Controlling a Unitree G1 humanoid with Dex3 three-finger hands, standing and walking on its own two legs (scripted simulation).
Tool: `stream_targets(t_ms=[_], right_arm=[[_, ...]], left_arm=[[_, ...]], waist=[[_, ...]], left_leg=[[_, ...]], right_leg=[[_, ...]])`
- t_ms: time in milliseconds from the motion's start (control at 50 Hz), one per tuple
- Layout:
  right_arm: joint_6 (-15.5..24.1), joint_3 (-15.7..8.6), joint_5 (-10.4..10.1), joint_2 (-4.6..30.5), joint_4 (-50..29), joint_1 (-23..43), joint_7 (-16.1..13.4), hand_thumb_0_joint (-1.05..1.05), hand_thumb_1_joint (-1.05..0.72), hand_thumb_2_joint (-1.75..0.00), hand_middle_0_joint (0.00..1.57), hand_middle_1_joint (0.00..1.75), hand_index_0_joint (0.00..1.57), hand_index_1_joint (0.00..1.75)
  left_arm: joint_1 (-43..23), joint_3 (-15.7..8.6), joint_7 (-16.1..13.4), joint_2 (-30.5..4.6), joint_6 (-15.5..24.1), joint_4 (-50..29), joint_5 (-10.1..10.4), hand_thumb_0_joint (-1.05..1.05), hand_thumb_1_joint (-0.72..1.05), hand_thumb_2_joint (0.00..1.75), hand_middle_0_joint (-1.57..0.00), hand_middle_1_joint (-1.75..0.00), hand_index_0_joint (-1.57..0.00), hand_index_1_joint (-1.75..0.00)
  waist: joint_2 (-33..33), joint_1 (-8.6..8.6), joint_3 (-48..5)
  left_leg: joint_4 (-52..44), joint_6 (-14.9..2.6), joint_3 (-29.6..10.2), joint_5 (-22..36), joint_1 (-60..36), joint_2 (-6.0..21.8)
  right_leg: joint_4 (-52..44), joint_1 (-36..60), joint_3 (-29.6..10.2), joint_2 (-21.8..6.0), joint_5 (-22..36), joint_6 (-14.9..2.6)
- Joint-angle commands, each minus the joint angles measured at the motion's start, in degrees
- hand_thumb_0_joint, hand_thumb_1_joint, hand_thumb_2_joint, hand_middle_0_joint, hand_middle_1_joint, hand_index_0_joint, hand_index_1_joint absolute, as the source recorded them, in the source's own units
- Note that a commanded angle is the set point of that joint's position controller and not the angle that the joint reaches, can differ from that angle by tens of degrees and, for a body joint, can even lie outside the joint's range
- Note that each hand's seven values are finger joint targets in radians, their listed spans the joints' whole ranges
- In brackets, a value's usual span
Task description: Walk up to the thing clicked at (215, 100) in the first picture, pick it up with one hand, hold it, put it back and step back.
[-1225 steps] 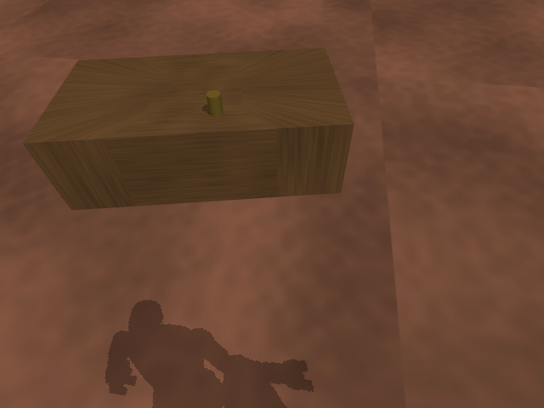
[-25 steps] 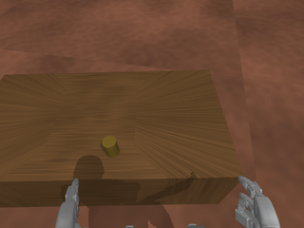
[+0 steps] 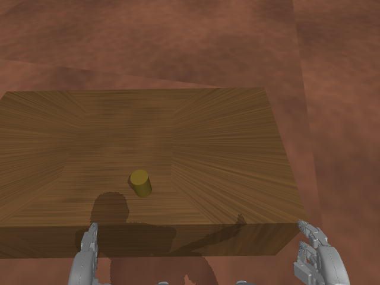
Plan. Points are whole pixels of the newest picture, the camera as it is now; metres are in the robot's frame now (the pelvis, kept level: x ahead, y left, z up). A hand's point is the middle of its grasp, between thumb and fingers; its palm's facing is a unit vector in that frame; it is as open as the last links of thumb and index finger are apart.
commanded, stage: home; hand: left
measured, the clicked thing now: (141, 184) +0.48 +0.20 -0.25
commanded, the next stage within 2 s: stand in 0.86 s
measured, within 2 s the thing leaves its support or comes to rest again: neither
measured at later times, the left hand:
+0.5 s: hand (116, 275) +0.16 +0.18 -0.05, palm faces +0.12 -0.96 -0.26, open 17.5 cm
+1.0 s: hand (115, 277) +0.16 +0.18 -0.05, palm faces +0.13 -0.95 -0.28, open 17.6 cm
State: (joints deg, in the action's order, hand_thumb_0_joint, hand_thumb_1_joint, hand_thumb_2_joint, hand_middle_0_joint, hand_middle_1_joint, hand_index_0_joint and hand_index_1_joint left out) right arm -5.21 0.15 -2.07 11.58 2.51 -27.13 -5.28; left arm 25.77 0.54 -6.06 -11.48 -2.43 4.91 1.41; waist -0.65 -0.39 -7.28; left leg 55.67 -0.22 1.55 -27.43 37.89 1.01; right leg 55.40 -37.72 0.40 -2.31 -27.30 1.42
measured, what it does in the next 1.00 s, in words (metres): stands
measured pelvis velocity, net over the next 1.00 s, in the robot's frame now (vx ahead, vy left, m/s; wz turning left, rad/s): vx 0.00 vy -0.01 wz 0.02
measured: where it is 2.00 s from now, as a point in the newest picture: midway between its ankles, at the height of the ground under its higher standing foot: outside the picture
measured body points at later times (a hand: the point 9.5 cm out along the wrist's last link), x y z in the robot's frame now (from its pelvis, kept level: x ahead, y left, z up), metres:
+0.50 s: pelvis +0.00 -0.01 +0.00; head +0.03 +0.00 +0.45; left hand +0.16 +0.23 -0.03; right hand +0.15 -0.25 -0.07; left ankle +0.00 +0.12 -0.68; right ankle +0.00 -0.14 -0.68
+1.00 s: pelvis +0.00 -0.01 +0.01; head +0.02 +0.00 +0.46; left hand +0.15 +0.23 -0.03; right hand +0.16 -0.25 -0.06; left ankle +0.00 +0.12 -0.68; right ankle +0.00 -0.14 -0.68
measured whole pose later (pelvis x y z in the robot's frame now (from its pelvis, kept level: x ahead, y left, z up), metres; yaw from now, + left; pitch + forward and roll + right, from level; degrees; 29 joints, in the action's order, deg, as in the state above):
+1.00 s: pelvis +0.00 -0.01 +0.01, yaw +1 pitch +7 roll -2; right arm 6.2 1.1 -0.9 11.9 28.9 -16.1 -9.0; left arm 26.2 0.7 -8.3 -11.3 -11.7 2.5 0.3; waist 1.3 1.2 -5.6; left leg 54.3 0.6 -1.0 -26.7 34.9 2.1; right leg 51.8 -33.0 3.0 -1.1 -26.0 0.6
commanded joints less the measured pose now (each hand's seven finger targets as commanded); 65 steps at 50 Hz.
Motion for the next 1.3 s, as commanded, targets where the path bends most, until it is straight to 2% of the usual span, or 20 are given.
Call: stream_targets(t_ms=[0,220,240,260,280,300,380,420,480,520,760,860,940,960,980,1020,1080,1160,1220,1280], right_arm=[[3.52,-3.65,0.18,6.31,-10.69,0.87,-0.38,0.0,-0.9,-0.9,0.2,0.3,0.2,0.3],[4.06,-3.64,0.35,6.08,-10.99,1.44,-0.53,0.0,-0.9,-0.9,0.2,0.3,0.2,0.3],[3.9,-3.07,0.18,8.07,5.11,4.39,-0.94,0.0,-0.9,-0.9,0.2,0.3,0.2,0.3],[4.47,-2.97,0.04,8.25,2.01,4.98,-1.23,0.0,-0.9,-0.9,0.2,0.3,0.2,0.3],[5.18,-2.61,-0.07,7.79,1.8,5.67,-1.33,0.0,-0.9,-0.9,0.2,0.3,0.2,0.3],[5.43,-2.43,-0.16,7.47,2.97,6.38,-1.43,0.0,-0.9,-0.9,0.2,0.3,0.2,0.3],[6.84,-2.77,0.27,7.99,7.92,9.3,-2.1,0.0,-0.9,-0.9,0.2,0.3,0.2,0.3],[7.8,-2.45,0.22,7.63,10.32,10.07,-2.38,0.0,-0.9,-0.9,0.2,0.3,0.2,0.3],[9.0,-2.4,0.45,7.42,12.48,11.4,-2.73,0.0,-0.9,-0.9,0.2,0.3,0.2,0.3],[9.81,-2.64,0.56,7.72,13.04,12.01,-3.11,0.0,-0.9,-0.9,0.2,0.3,0.2,0.3],[13.29,-2.18,1.05,7.24,16.57,13.79,-3.82,0.0,-0.9,-0.9,0.2,0.3,0.2,0.3],[14.41,-2.07,1.18,7.32,17.66,14.16,-4.01,0.0,-0.9,-0.9,0.2,0.3,0.2,0.3],[14.89,-1.92,1.26,7.22,18.05,14.1,-4.24,0.0,-0.9,-0.9,0.2,0.3,0.2,0.3],[14.96,-1.83,1.27,7.07,18.0,14.22,-4.18,0.0,-0.9,-0.9,0.2,0.3,0.2,0.3],[11.24,-4.08,7.97,15.26,30.36,16.54,-0.83,0.0,-0.9,-0.9,0.2,0.3,0.2,0.3],[9.04,-4.93,7.88,15.43,31.59,17.13,1.22,0.0,-0.9,-0.9,0.2,0.3,0.2,0.3],[8.79,-4.51,5.31,14.33,34.07,17.42,3.24,0.0,-0.9,-0.9,0.2,0.3,0.2,0.3],[8.49,-4.83,4.96,14.38,38.55,17.84,4.17,0.0,-0.9,-0.9,0.2,0.3,0.2,0.3],[8.1,-4.92,4.98,15.16,42.03,18.01,4.19,0.0,-0.9,-0.9,0.2,0.3,0.2,0.3],[7.57,-4.56,4.75,15.8,44.91,18.39,4.15,0.0,-0.9,-0.9,0.2,0.3,0.2,0.3]], left_arm=[[-1.08,-3.08,-0.31,-5.43,2.83,-11.17,-0.11,0.0,-0.54,0.06,-0.05,-0.06,-0.05,-0.06],[0.1,-3.19,-0.25,-5.03,2.2,-10.94,-0.17,0.0,-0.54,0.06,-0.05,-0.06,-0.05,-0.06],[2.78,-5.53,-1.15,-6.88,1.61,-11.13,-0.58,0.0,-0.6,0.03,-0.04,-0.05,-0.04,-0.05],[2.9,-5.44,-1.39,-7.26,1.3,-13.31,-0.45,0.0,-0.61,0.02,-0.04,-0.04,-0.04,-0.04],[2.38,-2.5,-1.33,-5.19,1.03,-13.77,-0.46,0.0,-0.57,0.05,-0.05,-0.05,-0.05,-0.05],[2.5,-2.14,-1.56,-4.93,0.58,-13.59,-0.39,0.0,-0.57,0.05,-0.05,-0.05,-0.05,-0.05],[0.08,-3.21,-2.33,-6.6,0.25,-15.13,-0.63,0.0,-0.55,0.06,-0.05,-0.06,-0.05,-0.06],[0.7,-2.06,-2.43,-5.42,-0.63,-12.85,-0.8,0.0,-0.57,0.04,-0.05,-0.05,-0.05,-0.05],[0.69,-2.9,-2.64,-6.1,-1.44,-14.11,-0.78,0.0,-0.57,0.05,-0.05,-0.05,-0.05,-0.05],[1.31,-2.8,-2.7,-5.95,-2.26,-13.47,-0.9,0.0,-0.57,0.04,-0.05,-0.05,-0.05,-0.05],[0.36,-3.44,-2.98,-6.02,-5.14,-13.81,-1.38,0.0,-0.58,0.04,-0.05,-0.05,-0.05,-0.05],[-1.57,-3.08,-2.79,-5.6,-5.95,-13.11,-1.47,0.0,-0.59,0.03,-0.05,-0.05,-0.04,-0.05],[-0.92,-2.77,-2.59,-5.53,-6.56,-13.68,-1.44,0.0,-0.58,0.04,-0.05,-0.05,-0.05,-0.05],[-0.69,-3.22,-2.65,-5.64,-6.58,-13.85,-1.39,0.0,-0.5,0.12,-0.13,-0.13,-0.13,-0.13],[-9.21,-5.9,0.37,-15.09,-1.89,6.26,-6.85,0.0,-0.42,0.2,-0.2,-0.21,-0.2,-0.21],[-6.66,-5.62,2.71,-15.02,1.54,13.24,-6.87,0.0,-0.26,0.36,-0.2,-0.3,-0.2,-0.3],[-10.11,-4.59,4.35,-15.12,3.78,20.15,-5.15,0.0,-0.02,0.6,-0.2,-0.3,-0.2,-0.3],[-12.58,-4.32,4.48,-16.62,4.79,28.84,-4.48,0.0,0.3,0.9,-0.2,-0.3,-0.2,-0.3],[-13.7,-4.32,4.1,-17.14,5.19,33.87,-3.95,0.0,0.54,0.9,-0.2,-0.3,-0.2,-0.3],[-14.78,-4.12,3.92,-17.27,4.8,38.42,-3.61,0.0,0.78,0.9,-0.2,-0.3,-0.2,-0.3]], waist=[[0.84,0.27,-5.74],[0.67,-0.51,-6.11],[1.72,0.31,-4.56],[2.58,0.31,-4.14],[0.77,1.11,-4.66],[0.92,0.95,-4.37],[3.58,1.5,-3.79],[1.5,2.16,-1.71],[2.77,1.56,-4.22],[-0.06,2.01,-4.85],[2.08,1.15,-3.67],[2.29,1.82,-2.32],[1.77,1.73,-3.5],[1.8,1.51,-3.62],[1.37,-0.12,4.61],[1.85,-0.29,1.76],[-0.5,-0.06,1.26],[-1.11,0.62,0.92],[1.49,0.21,2.17],[2.6,0.08,4.79]], left_leg=[[-9.21,0.18,0.36,13.92,-4.96,-0.67],[-9.88,0.46,-0.18,14.34,-5.07,-0.4],[-9.34,0.63,-2.1,13.29,-5.99,0.0],[-9.63,0.56,-2.17,13.21,-5.67,-0.1],[-9.26,0.39,-1.94,13.51,-5.88,-0.02],[-8.82,0.17,-1.31,13.42,-5.66,-0.19],[-9.42,0.21,-1.2,11.05,-6.0,-0.02],[-9.57,-0.08,-1.0,8.75,-5.62,0.0],[-9.26,-0.04,-1.39,11.12,-6.69,-0.03],[-8.43,-0.4,-1.15,12.42,-6.77,-0.17],[-9.93,-0.05,-1.3,11.34,-7.02,-0.22],[-10.98,0.03,-1.61,9.19,-7.26,-0.06],[-9.79,-0.07,-1.39,12.99,-7.86,-0.27],[-9.88,-0.01,-1.45,13.72,-7.93,-0.25],[-13.11,-2.48,-5.6,16.32,-10.73,2.67],[-12.6,-4.17,-6.96,16.72,-12.02,2.46],[-15.0,-3.48,-6.39,12.74,-14.44,1.65],[-16.31,-3.04,-5.75,16.04,-19.29,1.49],[-19.09,-3.07,-6.7,20.64,-21.17,2.23],[-24.21,-3.1,-8.29,18.78,-21.2,3.35]], right_leg=[[-8.24,4.83,1.55,1.9,13.77,-1.58],[-7.53,4.81,2.22,2.25,13.33,-1.84],[-7.91,4.84,2.88,3.19,12.99,-1.76],[-8.22,5.05,2.81,2.91,13.15,-1.76],[-8.33,5.51,2.64,2.81,13.75,-1.72],[-8.98,5.63,2.45,2.66,14.11,-1.6],[-9.78,4.72,2.74,2.71,11.77,-1.74],[-10.83,3.92,2.77,2.7,9.8,-1.51],[-10.49,5.58,2.87,2.62,11.76,-1.61],[-11.29,6.3,2.72,2.52,13.46,-1.22],[-12.28,6.92,3.14,2.65,11.74,-1.54],[-12.58,6.3,3.32,2.82,9.61,-1.55],[-12.72,7.81,3.04,2.55,13.32,-1.41],[-12.55,8.44,3.11,2.57,14.02,-1.47],[-12.45,11.88,-2.37,-1.5,12.77,-5.68],[-13.04,13.46,-3.41,-1.98,13.72,-7.04],[-16.07,15.3,-4.96,-2.89,12.12,-6.74],[-19.62,16.83,-5.67,-3.96,17.11,-5.79],[-20.25,19.42,-4.23,-3.59,21.7,-4.89],[-22.6,21.16,-3.18,-3.01,18.6,-4.35]])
